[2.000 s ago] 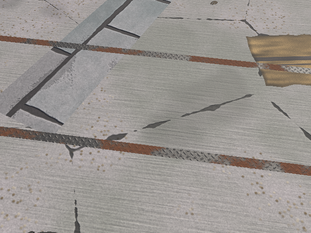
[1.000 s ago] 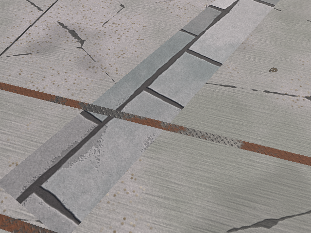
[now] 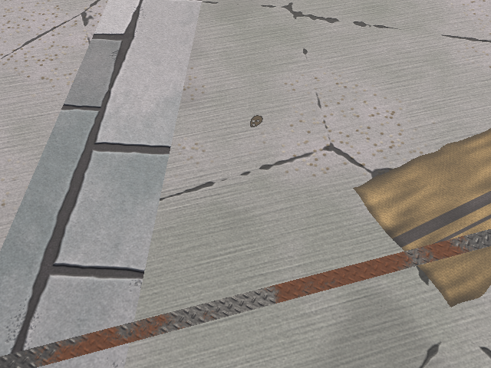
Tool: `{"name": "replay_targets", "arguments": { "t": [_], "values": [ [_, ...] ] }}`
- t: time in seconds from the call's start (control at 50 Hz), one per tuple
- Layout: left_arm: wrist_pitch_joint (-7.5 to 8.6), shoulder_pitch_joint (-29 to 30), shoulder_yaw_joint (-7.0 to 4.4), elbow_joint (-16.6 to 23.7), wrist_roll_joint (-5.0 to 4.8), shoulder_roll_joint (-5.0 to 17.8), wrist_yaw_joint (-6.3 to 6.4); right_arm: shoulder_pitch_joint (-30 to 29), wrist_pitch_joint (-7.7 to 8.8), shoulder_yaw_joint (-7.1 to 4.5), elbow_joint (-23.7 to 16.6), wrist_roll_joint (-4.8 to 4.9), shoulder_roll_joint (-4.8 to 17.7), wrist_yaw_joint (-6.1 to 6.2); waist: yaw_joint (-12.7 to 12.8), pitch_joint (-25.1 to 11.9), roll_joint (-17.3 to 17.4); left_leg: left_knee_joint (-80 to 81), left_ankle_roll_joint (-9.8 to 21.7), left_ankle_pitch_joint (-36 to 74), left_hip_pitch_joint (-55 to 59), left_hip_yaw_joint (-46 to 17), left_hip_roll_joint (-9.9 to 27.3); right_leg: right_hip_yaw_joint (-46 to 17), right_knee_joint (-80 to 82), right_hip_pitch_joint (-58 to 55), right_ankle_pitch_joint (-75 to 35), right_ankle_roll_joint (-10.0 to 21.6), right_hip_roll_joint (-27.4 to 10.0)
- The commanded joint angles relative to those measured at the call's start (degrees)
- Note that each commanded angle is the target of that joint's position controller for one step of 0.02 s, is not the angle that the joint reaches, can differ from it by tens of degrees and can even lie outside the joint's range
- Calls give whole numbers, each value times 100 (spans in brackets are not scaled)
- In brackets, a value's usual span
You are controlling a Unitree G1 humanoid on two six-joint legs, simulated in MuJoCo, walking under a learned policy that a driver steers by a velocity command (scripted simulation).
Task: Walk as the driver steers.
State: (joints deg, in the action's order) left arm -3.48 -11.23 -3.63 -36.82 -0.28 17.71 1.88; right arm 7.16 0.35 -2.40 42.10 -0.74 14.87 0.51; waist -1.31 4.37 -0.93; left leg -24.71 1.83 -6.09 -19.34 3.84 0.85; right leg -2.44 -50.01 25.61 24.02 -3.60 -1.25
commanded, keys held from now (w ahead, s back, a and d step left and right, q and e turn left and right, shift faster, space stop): no key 0.76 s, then w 0.24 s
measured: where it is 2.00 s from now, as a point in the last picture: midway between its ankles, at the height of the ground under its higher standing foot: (249, 338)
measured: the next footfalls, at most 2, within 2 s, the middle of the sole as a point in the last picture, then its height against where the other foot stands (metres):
right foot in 0.10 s outside the picture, level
right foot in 1.54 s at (292, 334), level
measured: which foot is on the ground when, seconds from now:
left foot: down 0.00-1.00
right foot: up 0.00-0.08, down 0.10-1.00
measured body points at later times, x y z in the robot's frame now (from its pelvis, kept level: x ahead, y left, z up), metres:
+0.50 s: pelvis +0.04 -0.03 +0.00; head +0.04 -0.03 +0.45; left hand +0.19 +0.21 -0.11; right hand +0.13 -0.30 -0.13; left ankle +0.07 +0.11 -0.74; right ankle +0.02 -0.13 -0.74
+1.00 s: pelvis +0.09 +0.00 +0.00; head +0.09 +0.01 +0.45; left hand +0.12 +0.27 -0.14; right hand +0.17 -0.28 -0.13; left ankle +0.10 +0.11 -0.72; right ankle +0.02 -0.13 -0.74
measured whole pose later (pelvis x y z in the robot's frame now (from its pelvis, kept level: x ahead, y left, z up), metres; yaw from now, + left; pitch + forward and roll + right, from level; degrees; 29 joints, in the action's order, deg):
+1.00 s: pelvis +0.09 +0.00 +0.00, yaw -1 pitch +0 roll -1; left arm 1.7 -20.2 -3.4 -52.8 -1.4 15.1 1.5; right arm 10.0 3.7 -2.6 59.8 1.7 15.5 -0.6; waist 0.8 -0.3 -0.9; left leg -37.5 3.7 -21.9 -18.1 2.5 1.7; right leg -1.4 -24.0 4.8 19.2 0.9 0.4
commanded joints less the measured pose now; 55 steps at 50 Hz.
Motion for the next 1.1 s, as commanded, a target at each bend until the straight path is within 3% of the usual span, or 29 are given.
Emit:
{"name": "replay_targets", "arguments": {
  "t": [0.02,0.06,0.08,0.1,0.12,0.14,0.16,0.2,0.26,0.3,0.4,0.76,0.8,0.82,0.86,0.88,0.9,0.92,0.96,1.0,1.02,1.04,1.06,1.08,1.1],
  "values": [
    [46,-390,-76,243,18,372,-74,-278,21,-240,-308,89,991,-12,123,-1099,950,784,1227,421,620,-1203,1420,165,895,-885,-398,159,30],
    [63,-577,-74,115,56,324,-132,-334,-14,-192,-210,167,924,-32,318,-975,863,566,971,-112,271,-1068,1266,346,2069,-1588,-1118,379,157],
    [69,-555,-81,134,104,401,-135,-89,-5,-134,-71,184,762,-49,323,-906,723,418,614,-516,-24,-957,1095,145,2581,-1990,-1422,553,69],
    [71,-531,-121,231,171,747,-93,95,26,-37,-60,66,486,-93,154,-962,-126,-360,98,-1164,-414,-523,672,-962,3015,-2321,-1923,865,-807],
    [65,-44,-113,307,201,922,-79,250,70,22,-123,-43,243,-103,-192,-797,-1241,-583,-309,-1753,-386,-30,89,-1673,3227,-1487,-1603,1475,-1526],
    [145,258,-54,387,242,622,-106,-91,56,-47,-88,-72,580,-56,66,-603,-979,-856,-398,-1577,124,-292,148,-1587,3421,-854,-797,1562,-1348],
    [230,410,12,329,269,430,-123,-141,51,-69,-59,-41,598,-54,-28,-517,-921,-671,-376,-1153,283,-316,127,-1314,3387,-792,-433,1321,-1053],
    [351,399,42,218,202,362,-149,-40,23,-60,96,-105,600,-25,-23,-474,-920,-205,-428,-381,551,-387,180,-940,3176,-918,-576,953,-707],
    [366,71,97,81,188,246,-155,142,42,-67,278,-37,749,-61,33,-418,-446,10,-364,-236,787,-476,289,-752,3085,-869,-504,725,-464],
    [356,35,92,40,186,295,-153,60,65,-57,383,-22,687,-73,66,-290,-117,69,-308,-252,679,-488,286,-656,2954,-961,-651,689,-364],
    [348,19,76,-61,140,254,-109,154,109,-40,689,0,647,-23,58,-515,112,83,-345,97,819,-512,317,-483,2736,-1269,-1573,712,-263],
    [388,-246,31,-946,84,211,-52,78,-35,-52,1542,51,650,157,14,-455,34,55,-272,299,1106,-482,291,-218,2804,-1361,-2163,601,-102],
    [361,-415,-6,-1113,46,298,-21,158,-59,-50,1657,84,581,168,58,-464,-107,-192,-249,-953,950,-184,27,-270,3002,-1350,-512,718,-61],
    [343,-470,-60,-1140,14,457,-6,78,-52,-61,1642,113,569,169,133,-255,-301,-527,-225,-1675,570,0,-131,-553,3226,-1246,773,899,-203],
    [400,-718,-148,-1200,-40,755,8,-334,68,-54,1421,153,513,125,337,286,-840,-1435,-119,-1934,-500,45,-200,-1827,4008,-1262,2270,1436,-1073],
    [473,-792,-180,-1248,-59,825,19,-468,165,-52,1326,191,504,81,381,499,-978,-1861,4,-1919,-837,-223,28,-2364,4227,-1248,2215,1681,-1470],
    [556,-803,-171,-1269,-39,753,21,-496,256,-78,1288,244,557,28,371,581,-959,-2198,117,-2160,-1260,-428,213,-2568,4266,-1507,1830,1801,-1670],
    [617,-767,-162,-1267,-46,674,12,-482,341,-88,1269,280,585,-30,343,562,-858,-2256,216,-2363,-1561,-543,358,-2535,4212,-1835,1402,1816,-1743],
    [654,-547,-171,-1228,-136,650,-14,-357,476,-83,1313,287,542,-136,210,357,-567,-1494,310,-2107,-1193,-464,420,-1934,4035,-2014,601,1591,-1512],
    [609,-205,-189,-1188,-175,723,-51,365,516,-121,1682,231,471,-181,-193,-36,-441,-431,191,-700,691,82,-6,-1018,3624,-1143,-92,1307,-960],
    [599,-236,-159,-1199,-129,622,-68,922,478,-191,1937,193,555,-170,-376,-260,-349,-391,76,-433,1638,187,-247,-733,3208,-649,-343,1191,-702],
    [628,-146,-72,-1172,-76,359,-85,1509,450,-266,2077,194,727,-141,-626,-428,42,-121,179,-707,2394,-408,106,-272,2179,-120,-770,941,-347],
    [703,-89,52,-951,-4,-83,-96,2155,432,-402,2117,203,1392,-89,-728,-696,1658,877,870,-1661,3105,-2781,1536,485,90,988,-97,437,357],
    [798,-22,-5,-866,-139,82,-68,2209,504,-320,2128,115,1291,-144,-695,-709,1641,1524,1461,-2509,3055,-4423,2159,-125,-1205,1661,912,423,478],
    [874,-61,-52,-886,-289,288,-89,1665,581,-225,1964,110,1039,-146,-421,-203,1075,1538,1418,-2877,2748,-4080,2160,-415,-1771,2152,520,580,61]
  ]
}}
Keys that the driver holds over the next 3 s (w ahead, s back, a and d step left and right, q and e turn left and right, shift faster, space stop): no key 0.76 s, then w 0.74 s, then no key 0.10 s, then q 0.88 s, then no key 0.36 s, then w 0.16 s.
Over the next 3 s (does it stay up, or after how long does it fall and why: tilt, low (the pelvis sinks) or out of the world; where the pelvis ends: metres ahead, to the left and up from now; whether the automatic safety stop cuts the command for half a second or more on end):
stays up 0.57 0.01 0.00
